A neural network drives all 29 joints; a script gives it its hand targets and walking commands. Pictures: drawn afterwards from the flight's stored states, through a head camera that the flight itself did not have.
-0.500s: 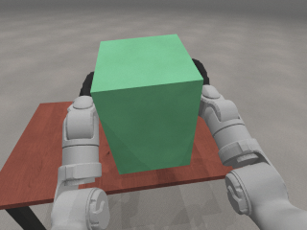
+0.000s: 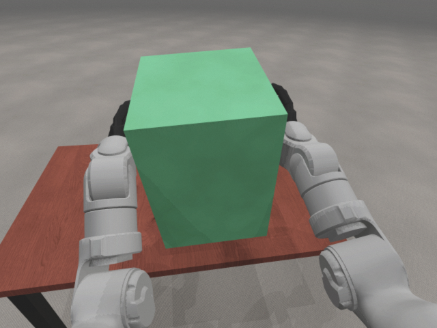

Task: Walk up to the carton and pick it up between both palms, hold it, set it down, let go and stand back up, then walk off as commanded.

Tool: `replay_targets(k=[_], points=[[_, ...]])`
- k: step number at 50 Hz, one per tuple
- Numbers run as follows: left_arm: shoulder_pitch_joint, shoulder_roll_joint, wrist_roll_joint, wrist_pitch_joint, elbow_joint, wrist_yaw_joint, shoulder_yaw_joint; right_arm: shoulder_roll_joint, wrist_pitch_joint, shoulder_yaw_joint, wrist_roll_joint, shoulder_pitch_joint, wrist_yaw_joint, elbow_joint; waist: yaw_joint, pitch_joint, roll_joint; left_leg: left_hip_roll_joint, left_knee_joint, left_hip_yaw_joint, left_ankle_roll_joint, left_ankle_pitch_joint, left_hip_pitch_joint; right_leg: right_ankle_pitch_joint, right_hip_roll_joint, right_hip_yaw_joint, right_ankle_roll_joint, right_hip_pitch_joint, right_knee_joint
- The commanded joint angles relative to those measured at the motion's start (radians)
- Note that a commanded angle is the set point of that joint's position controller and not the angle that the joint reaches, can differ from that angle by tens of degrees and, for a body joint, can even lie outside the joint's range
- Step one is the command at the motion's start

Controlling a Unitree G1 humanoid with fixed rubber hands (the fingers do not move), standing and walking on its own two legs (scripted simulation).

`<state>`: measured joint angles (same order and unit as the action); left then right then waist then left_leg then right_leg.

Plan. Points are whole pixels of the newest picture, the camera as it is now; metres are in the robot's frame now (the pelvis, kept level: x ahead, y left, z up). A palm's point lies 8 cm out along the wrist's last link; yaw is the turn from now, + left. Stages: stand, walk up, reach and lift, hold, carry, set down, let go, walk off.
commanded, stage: hold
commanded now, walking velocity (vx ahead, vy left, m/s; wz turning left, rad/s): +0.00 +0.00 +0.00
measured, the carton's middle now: (206, 150) +0.37 +0.01 +0.22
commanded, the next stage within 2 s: none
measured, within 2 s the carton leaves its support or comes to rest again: neither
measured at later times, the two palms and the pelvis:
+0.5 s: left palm (123, 145) +0.36 +0.15 +0.23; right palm (286, 129) +0.37 -0.13 +0.25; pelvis +0.00 +0.00 +0.00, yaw +0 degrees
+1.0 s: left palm (120, 145) +0.35 +0.15 +0.24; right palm (285, 128) +0.37 -0.12 +0.26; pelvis +0.00 +0.00 +0.00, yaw +0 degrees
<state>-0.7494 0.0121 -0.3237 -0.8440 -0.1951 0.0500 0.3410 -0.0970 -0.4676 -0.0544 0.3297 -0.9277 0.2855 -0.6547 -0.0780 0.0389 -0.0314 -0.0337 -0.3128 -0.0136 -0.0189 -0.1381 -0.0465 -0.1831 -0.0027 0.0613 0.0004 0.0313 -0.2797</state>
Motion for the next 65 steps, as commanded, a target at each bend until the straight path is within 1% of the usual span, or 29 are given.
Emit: replay_targets(k=[1, 2, 13, 15, 20, 22, 24, 25, 26, 28, 29, 31, 37, 38, 40, 43, 48, 50, 52, 53, 54, 55, 56, 57, 59, 62, 63, 64, 65], points=[[-0.800, 0.524, 0.154, 0.097, 0.146, 0.129, -0.429, 0.650, 0.022, -0.226, 0.097, -0.673, -0.115, 0.239, -0.026, 0.331, 0.072, 0.074, 0.001, -0.020, -0.003, 0.169, 0.146, 0.146, 0.067, 0.012, 0.062, -0.011, 0.020], [-0.798, 0.504, 0.146, 0.093, 0.094, 0.127, -0.402, 0.646, 0.015, -0.234, 0.103, -0.693, -0.120, 0.218, -0.001, 0.309, 0.051, 0.075, 0.018, -0.014, 0.004, 0.119, 0.118, 0.084, 0.071, 0.015, 0.064, -0.031, 0.028], [-0.748, 0.543, 0.175, 0.094, 0.169, 0.116, -0.456, 0.644, 0.028, -0.247, 0.112, -0.649, -0.104, 0.283, -0.032, 0.395, 0.072, 0.071, -0.021, -0.011, -0.017, 0.273, 0.193, 0.232, 0.072, 0.012, 0.065, 0.020, 0.015], [-0.758, 0.527, 0.147, 0.085, 0.133, 0.121, -0.425, 0.633, 0.020, -0.236, 0.115, -0.653, -0.112, 0.243, -0.027, 0.309, 0.081, 0.071, -0.003, -0.010, -0.012, 0.201, 0.153, 0.159, 0.070, 0.009, 0.062, 0.003, 0.024], [-0.718, 0.509, 0.139, 0.073, 0.145, 0.120, -0.424, 0.637, 0.016, -0.269, 0.128, -0.651, -0.112, 0.282, 0.000, 0.323, 0.066, 0.072, -0.014, -0.018, -0.012, 0.273, 0.176, 0.230, 0.078, 0.015, 0.066, 0.017, 0.017], [-0.784, 0.522, 0.167, 0.082, 0.135, 0.117, -0.433, 0.641, 0.030, -0.258, 0.141, -0.709, -0.114, 0.293, 0.014, 0.352, 0.092, 0.072, -0.018, -0.015, -0.012, 0.236, 0.143, 0.187, 0.071, 0.003, 0.062, -0.009, 0.014], [-0.768, 0.511, 0.149, 0.082, 0.115, 0.113, -0.418, 0.638, 0.020, -0.271, 0.123, -0.685, -0.112, 0.267, 0.019, 0.316, 0.058, 0.073, 0.005, -0.015, 0.001, 0.192, 0.129, 0.161, 0.069, 0.006, 0.070, -0.001, 0.023], [-0.810, 0.531, 0.183, 0.097, 0.193, 0.111, -0.459, 0.690, 0.027, -0.285, 0.125, -0.693, -0.112, 0.314, 0.005, 0.397, 0.044, 0.069, -0.014, -0.014, 0.000, 0.219, 0.163, 0.206, 0.068, -0.002, 0.071, 0.018, 0.015], [-0.736, 0.515, 0.154, 0.084, 0.122, 0.114, -0.435, 0.652, 0.016, -0.263, 0.120, -0.659, -0.111, 0.251, 0.001, 0.328, 0.046, 0.072, -0.006, -0.015, 0.002, 0.220, 0.173, 0.193, 0.066, -0.004, 0.070, -0.005, 0.026], [-0.801, 0.534, 0.150, 0.089, 0.147, 0.115, -0.433, 0.665, 0.016, -0.239, 0.106, -0.680, -0.118, 0.227, 0.004, 0.329, 0.071, 0.067, 0.006, -0.018, -0.002, 0.171, 0.145, 0.133, 0.068, 0.002, 0.060, -0.013, 0.029], [-0.782, 0.514, 0.151, 0.088, 0.089, 0.118, -0.426, 0.653, 0.018, -0.223, 0.094, -0.683, -0.118, 0.214, -0.017, 0.284, 0.040, 0.065, 0.015, -0.015, -0.002, 0.140, 0.127, 0.113, 0.065, 0.011, 0.066, -0.027, 0.036], [-0.773, 0.517, 0.158, 0.091, 0.051, 0.125, -0.406, 0.664, 0.027, -0.216, 0.078, -0.720, -0.116, 0.250, 0.001, 0.305, 0.021, 0.069, 0.030, -0.029, 0.014, 0.093, 0.106, 0.067, 0.058, 0.001, 0.064, -0.020, 0.043], [-0.777, 0.513, 0.166, 0.101, 0.120, 0.127, -0.427, 0.661, 0.027, -0.243, 0.101, -0.685, -0.102, 0.272, -0.021, 0.393, 0.054, 0.077, -0.013, -0.021, 0.000, 0.219, 0.167, 0.199, 0.063, 0.003, 0.070, 0.003, 0.019], [-0.710, 0.500, 0.151, 0.089, 0.077, 0.127, -0.392, 0.657, 0.027, -0.266, 0.109, -0.688, -0.102, 0.294, 0.007, 0.374, 0.023, 0.083, -0.006, -0.017, 0.014, 0.231, 0.167, 0.231, 0.066, 0.001, 0.080, 0.033, 0.025], [-0.718, 0.497, 0.152, 0.085, 0.082, 0.135, -0.384, 0.662, 0.019, -0.274, 0.123, -0.672, -0.095, 0.293, 0.010, 0.356, 0.024, 0.083, -0.004, -0.016, 0.014, 0.253, 0.166, 0.283, 0.065, -0.005, 0.087, 0.033, 0.018], [-0.749, 0.516, 0.149, 0.091, 0.199, 0.135, -0.421, 0.667, 0.016, -0.276, 0.123, -0.631, -0.096, 0.290, -0.006, 0.372, 0.060, 0.083, -0.012, -0.020, 0.002, 0.284, 0.188, 0.282, 0.064, 0.005, 0.083, 0.043, 0.008], [-0.746, 0.521, 0.140, 0.078, 0.154, 0.137, -0.412, 0.650, 0.019, -0.250, 0.122, -0.671, -0.098, 0.277, -0.006, 0.312, 0.064, 0.075, 0.003, -0.020, -0.001, 0.232, 0.164, 0.210, 0.064, 0.014, 0.073, 0.002, 0.023], [-0.747, 0.500, 0.108, 0.069, 0.058, 0.146, -0.382, 0.631, 0.015, -0.222, 0.085, -0.703, -0.107, 0.252, 0.004, 0.205, 0.031, 0.071, 0.034, -0.027, 0.013, 0.087, 0.118, 0.060, 0.056, 0.013, 0.071, -0.034, 0.049], [-0.776, 0.538, 0.124, 0.075, 0.078, 0.142, -0.413, 0.631, 0.029, -0.182, 0.065, -0.702, -0.124, 0.200, -0.007, 0.243, 0.084, 0.066, 0.044, -0.026, 0.001, 0.053, 0.093, 0.012, 0.059, 0.017, 0.050, -0.056, 0.044], [-0.836, 0.553, 0.151, 0.096, 0.126, 0.135, -0.446, 0.655, 0.028, -0.187, 0.062, -0.693, -0.132, 0.199, -0.029, 0.284, 0.084, 0.061, 0.044, -0.022, -0.009, 0.066, 0.102, 0.036, 0.063, 0.009, 0.042, -0.043, 0.036], [-0.832, 0.534, 0.160, 0.100, 0.090, 0.123, -0.436, 0.656, 0.033, -0.213, 0.082, -0.724, -0.137, 0.200, 0.007, 0.309, 0.074, 0.068, 0.039, -0.019, -0.001, 0.083, 0.109, 0.029, 0.065, 0.003, 0.054, -0.051, 0.038], [-0.847, 0.549, 0.163, 0.107, 0.097, 0.117, -0.435, 0.652, 0.041, -0.196, 0.077, -0.723, -0.137, 0.199, -0.007, 0.339, 0.083, 0.065, 0.031, -0.023, -0.007, 0.120, 0.112, 0.064, 0.068, 0.013, 0.046, -0.042, 0.034], [-0.814, 0.527, 0.155, 0.106, 0.076, 0.116, -0.416, 0.655, 0.046, -0.218, 0.079, -0.730, -0.138, 0.211, 0.018, 0.346, 0.049, 0.073, 0.027, -0.023, 0.007, 0.124, 0.122, 0.068, 0.071, 0.007, 0.057, -0.039, 0.035], [-0.796, 0.548, 0.158, 0.105, 0.065, 0.111, -0.426, 0.655, 0.047, -0.207, 0.074, -0.725, -0.134, 0.219, -0.011, 0.362, 0.060, 0.068, 0.012, -0.013, 0.001, 0.157, 0.143, 0.106, 0.070, 0.016, 0.051, -0.036, 0.033], [-0.786, 0.528, 0.142, 0.104, 0.063, 0.111, -0.403, 0.648, 0.041, -0.202, 0.088, -0.689, -0.131, 0.188, -0.006, 0.330, 0.074, 0.075, 0.021, -0.018, 0.000, 0.158, 0.142, 0.111, 0.072, 0.009, 0.057, -0.017, 0.030], [-0.750, 0.535, 0.165, 0.105, 0.065, 0.114, -0.417, 0.663, 0.050, -0.250, 0.105, -0.724, -0.117, 0.262, 0.007, 0.404, 0.022, 0.082, 0.003, -0.022, 0.012, 0.211, 0.164, 0.185, 0.070, 0.003, 0.069, 0.011, 0.023], [-0.776, 0.528, 0.162, 0.108, 0.077, 0.116, -0.422, 0.632, 0.043, -0.213, 0.087, -0.686, -0.118, 0.216, -0.025, 0.365, 0.059, 0.074, 0.001, -0.010, 0.002, 0.195, 0.163, 0.150, 0.068, 0.007, 0.062, -0.012, 0.027], [-0.753, 0.529, 0.151, 0.103, 0.090, 0.118, -0.406, 0.666, 0.041, -0.230, 0.108, -0.685, -0.118, 0.238, 0.007, 0.361, 0.055, 0.079, -0.002, -0.024, 0.008, 0.239, 0.169, 0.203, 0.070, 0.001, 0.062, 0.009, 0.027], [-0.732, 0.537, 0.161, 0.099, 0.114, 0.122, -0.429, 0.649, 0.046, -0.247, 0.104, -0.689, -0.107, 0.294, -0.023, 0.417, 0.040, 0.077, -0.014, -0.024, 0.002, 0.283, 0.208, 0.250, 0.071, 0.005, 0.072, 0.029, 0.021]])
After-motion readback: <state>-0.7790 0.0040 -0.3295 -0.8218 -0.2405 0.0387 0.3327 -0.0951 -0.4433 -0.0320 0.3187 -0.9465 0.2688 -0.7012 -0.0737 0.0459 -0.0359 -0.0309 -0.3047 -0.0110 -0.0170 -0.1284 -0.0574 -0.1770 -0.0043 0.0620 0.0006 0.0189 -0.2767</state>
